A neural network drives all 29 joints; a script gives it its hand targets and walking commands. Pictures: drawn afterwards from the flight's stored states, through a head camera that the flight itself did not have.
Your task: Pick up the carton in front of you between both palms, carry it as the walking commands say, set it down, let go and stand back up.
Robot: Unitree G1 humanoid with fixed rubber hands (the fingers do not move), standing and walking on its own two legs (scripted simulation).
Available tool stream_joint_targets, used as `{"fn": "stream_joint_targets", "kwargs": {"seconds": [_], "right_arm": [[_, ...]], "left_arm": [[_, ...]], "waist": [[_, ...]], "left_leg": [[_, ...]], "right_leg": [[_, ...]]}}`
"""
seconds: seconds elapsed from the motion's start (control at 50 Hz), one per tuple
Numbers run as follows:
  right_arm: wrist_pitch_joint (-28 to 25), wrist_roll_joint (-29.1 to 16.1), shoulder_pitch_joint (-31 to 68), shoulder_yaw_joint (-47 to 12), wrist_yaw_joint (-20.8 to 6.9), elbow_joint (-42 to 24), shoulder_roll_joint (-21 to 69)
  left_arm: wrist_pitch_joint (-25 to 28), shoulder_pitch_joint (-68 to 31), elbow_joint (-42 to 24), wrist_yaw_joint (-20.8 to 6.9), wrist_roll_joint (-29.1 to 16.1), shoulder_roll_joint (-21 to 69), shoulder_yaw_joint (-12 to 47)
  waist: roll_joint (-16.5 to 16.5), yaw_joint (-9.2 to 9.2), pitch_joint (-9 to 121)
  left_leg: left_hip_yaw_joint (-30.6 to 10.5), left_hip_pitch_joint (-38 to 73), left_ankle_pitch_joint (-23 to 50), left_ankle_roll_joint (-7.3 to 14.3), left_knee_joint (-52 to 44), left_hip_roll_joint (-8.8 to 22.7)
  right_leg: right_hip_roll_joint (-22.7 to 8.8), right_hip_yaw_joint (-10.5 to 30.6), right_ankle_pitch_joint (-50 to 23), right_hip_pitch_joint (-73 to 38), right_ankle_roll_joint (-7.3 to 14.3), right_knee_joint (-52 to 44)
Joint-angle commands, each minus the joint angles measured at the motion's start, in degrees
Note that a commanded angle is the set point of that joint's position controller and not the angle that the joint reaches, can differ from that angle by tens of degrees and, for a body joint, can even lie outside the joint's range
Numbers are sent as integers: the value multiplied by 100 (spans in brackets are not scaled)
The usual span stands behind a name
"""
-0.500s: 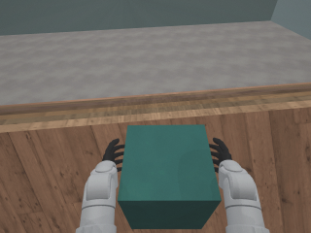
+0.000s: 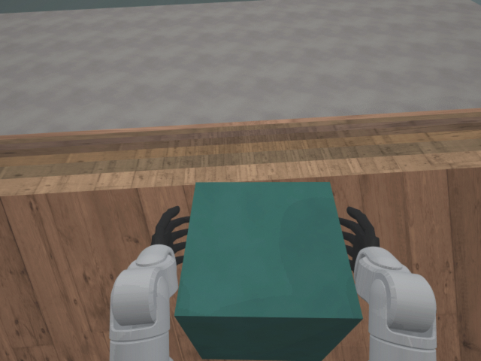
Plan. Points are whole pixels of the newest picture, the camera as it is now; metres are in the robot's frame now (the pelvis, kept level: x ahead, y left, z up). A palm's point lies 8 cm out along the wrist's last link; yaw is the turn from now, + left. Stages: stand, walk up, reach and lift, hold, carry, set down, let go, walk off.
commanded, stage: carry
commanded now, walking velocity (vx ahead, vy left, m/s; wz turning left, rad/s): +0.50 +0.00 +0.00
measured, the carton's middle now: (261, 276) +0.26 -0.01 +0.01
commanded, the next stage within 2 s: none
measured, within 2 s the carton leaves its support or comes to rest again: neither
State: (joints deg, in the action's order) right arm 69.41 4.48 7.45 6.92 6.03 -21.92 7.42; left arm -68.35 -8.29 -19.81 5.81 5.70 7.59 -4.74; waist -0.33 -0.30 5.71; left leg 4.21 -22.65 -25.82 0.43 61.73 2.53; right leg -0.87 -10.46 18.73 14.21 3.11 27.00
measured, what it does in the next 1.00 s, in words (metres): walks ahead: left foot, then right foot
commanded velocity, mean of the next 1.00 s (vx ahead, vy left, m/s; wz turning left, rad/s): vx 0.50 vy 0.00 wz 0.00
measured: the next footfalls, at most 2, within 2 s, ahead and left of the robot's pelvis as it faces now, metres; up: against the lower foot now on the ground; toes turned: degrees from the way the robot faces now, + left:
left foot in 0.26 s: +0.35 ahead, +0.10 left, +0.00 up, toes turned +8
right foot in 0.78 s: +0.69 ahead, -0.09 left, +0.00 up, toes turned -13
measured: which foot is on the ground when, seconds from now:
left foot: up 0.00-0.24, down 0.26-0.82, up 0.84-1.00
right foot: down 0.00-0.28, up 0.30-0.76, down 0.78-1.00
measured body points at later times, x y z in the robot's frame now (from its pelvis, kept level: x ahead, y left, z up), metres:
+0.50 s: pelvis +0.31 +0.05 +0.01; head +0.33 +0.06 +0.46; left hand +0.60 +0.17 +0.06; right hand +0.56 -0.14 +0.06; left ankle +0.31 +0.10 -0.74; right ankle +0.30 -0.10 -0.67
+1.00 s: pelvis +0.64 -0.02 +0.00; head +0.67 -0.03 +0.45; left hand +0.94 +0.14 +0.08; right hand +0.94 -0.17 +0.07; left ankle +0.61 +0.12 -0.64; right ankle +0.65 -0.08 -0.74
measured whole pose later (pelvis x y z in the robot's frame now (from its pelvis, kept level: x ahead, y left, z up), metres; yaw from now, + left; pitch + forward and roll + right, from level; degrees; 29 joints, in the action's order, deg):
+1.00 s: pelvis +0.64 -0.02 +0.00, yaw -1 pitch +4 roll +1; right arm 68.6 6.6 13.4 8.2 5.0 -18.9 8.3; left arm -67.7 -13.1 -18.2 5.8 5.1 8.0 -8.7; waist 0.6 2.7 1.0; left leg 2.2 -34.0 -18.2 2.0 68.7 4.3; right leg -0.7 -13.0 13.6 17.1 5.4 26.3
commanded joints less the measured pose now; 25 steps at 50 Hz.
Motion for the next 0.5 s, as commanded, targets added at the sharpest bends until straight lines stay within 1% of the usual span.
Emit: {"fn": "stream_joint_targets", "kwargs": {"seconds": [0.0,0.02,0.04,0.08,0.12,0.14,0.16,0.18,0.2,0.22,0.24,0.26,0.28,0.3,0.32,0.34,0.36,0.38,0.4,0.44,0.48], "right_arm": [[26,-2301,2678,-4209,-1536,-166,4989],[17,-2200,2557,-4170,-1498,-72,5019],[5,-2074,2408,-4127,-1456,3,5044],[-25,-1839,2218,-4050,-1377,74,5101],[-45,-1708,2181,-4019,-1329,84,5138],[-51,-1690,2209,-4032,-1322,48,5132],[-58,-1715,2315,-4070,-1326,11,5125],[-69,-1748,2385,-4097,-1335,-4,5128],[-84,-1769,2387,-4103,-1346,5,5122],[-94,-1781,2390,-4096,-1362,16,5099],[-95,-1799,2384,-4086,-1387,29,5089],[-101,-1757,2325,-4026,-1416,152,5017],[-127,-1854,2290,-4056,-1449,234,5138],[-150,-1995,2422,-4120,-1490,104,5289],[-193,-2073,2538,-4211,-1521,81,5492],[-236,-2156,2690,-4291,-1549,0,5629],[-273,-2222,2828,-4364,-1576,-73,5704],[-295,-2280,2797,-4402,-1598,-96,5741],[-310,-2319,2719,-4430,-1628,-110,5723],[-333,-2364,2529,-4458,-1692,-121,5618],[-345,-2381,2440,-4452,-1740,-162,5482]], "left_arm": [[-118,-2663,-601,-1367,-2266,5041,3890],[-147,-2637,-568,-1415,-2325,5026,3925],[-164,-2584,-542,-1469,-2386,4996,3951],[-168,-2531,-486,-1579,-2479,4979,3977],[-155,-2474,-390,-1663,-2492,4968,3984],[-143,-2453,-348,-1686,-2481,4960,3982],[-128,-2511,-345,-1698,-2479,4944,3997],[-117,-2558,-367,-1705,-2478,4923,4005],[-113,-2611,-402,-1711,-2474,4893,4011],[-112,-2640,-433,-1718,-2456,4857,4016],[-104,-2682,-417,-1724,-2425,4790,4003],[-136,-2744,-413,-1719,-2423,4809,4028],[-128,-2666,-402,-1714,-2399,4854,4031],[-86,-2656,-349,-1705,-2341,4967,4036],[-27,-2691,-360,-1706,-2313,5125,4034],[32,-2724,-334,-1695,-2297,5310,4054],[87,-2723,-306,-1679,-2280,5441,4049],[133,-2576,-258,-1647,-2238,5526,4050],[181,-2408,-203,-1610,-2175,5570,4043],[267,-2117,-117,-1533,-2044,5605,4042],[317,-2017,-137,-1474,-1975,5571,4063]], "waist": [[-278,191,1182],[-458,188,1100],[-542,178,1100],[-592,156,944],[-873,161,613],[-1003,161,503],[-1059,150,497],[-1079,124,614],[-1048,48,867],[-874,-37,1152],[-563,-163,1415],[719,-168,1757],[1499,-108,1786],[1032,-80,1653],[674,-83,1592],[205,-61,1447],[225,-41,1406],[352,-38,1461],[474,-41,1464],[590,-56,1404],[655,-64,1232]], "left_leg": [[-114,-2319,409,31,-421,311],[81,-2269,547,-13,-717,190],[186,-2170,704,-45,-1004,118],[418,-1744,1166,-63,-1822,-17],[799,-1162,1628,-14,-2717,-205],[983,-794,1910,27,-2965,-289],[1051,-268,2250,95,-3097,-304],[1122,285,2461,148,-3154,-348],[1256,1036,2445,168,-3311,-492],[1381,1883,2008,183,-3391,-622],[850,2818,1487,166,-3358,-167],[-2014,3461,-88,812,-4168,1530],[-3869,3681,-52,1358,-5183,2253],[-3376,3452,343,1355,-5104,2288],[-2822,3040,999,1208,-5014,2046],[-2204,2627,1358,972,-5008,1867],[-1743,2361,1469,807,-5069,1709],[-1370,2248,1543,715,-5104,1577],[-1124,2221,1638,699,-5136,1500],[-781,2304,1778,727,-5238,1420],[-568,2551,2162,765,-5288,1363]], "right_leg": [[-1758,2176,-3148,-3049,547,-1202],[-1624,1907,-3553,-3034,453,-1187],[-1559,1671,-3714,-2996,448,-1192],[-1339,1124,-3571,-2537,407,-1281],[-1127,658,-3714,-1947,305,-1368],[-1124,550,-3815,-1704,261,-1407],[-1153,466,-4126,-1480,207,-1288],[-1157,294,-4550,-1359,139,-979],[-1073,10,-4762,-1237,23,-381],[-910,-202,-4600,-979,-79,509],[-769,-153,-3399,-266,-136,1588],[-236,-78,-1700,914,-350,3332],[276,573,708,1985,-315,4464],[-188,1059,650,2196,-145,4976],[-415,1109,410,2148,-34,4925],[-628,1125,71,2063,-11,4538],[-727,1112,-185,1959,-32,4155],[-706,998,-360,1824,-67,3902],[-656,881,-413,1793,-98,3630],[-580,666,-486,1906,-180,2993],[-521,467,-744,2233,-251,2410]]}}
